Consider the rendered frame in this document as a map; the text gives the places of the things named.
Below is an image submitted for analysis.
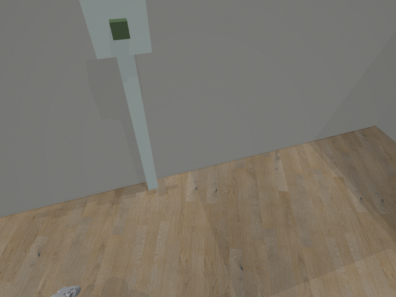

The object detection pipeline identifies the button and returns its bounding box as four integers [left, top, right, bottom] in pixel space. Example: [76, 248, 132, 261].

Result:
[109, 18, 130, 40]

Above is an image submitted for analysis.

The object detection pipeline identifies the panel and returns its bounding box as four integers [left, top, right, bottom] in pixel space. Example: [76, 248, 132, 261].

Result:
[79, 0, 158, 190]

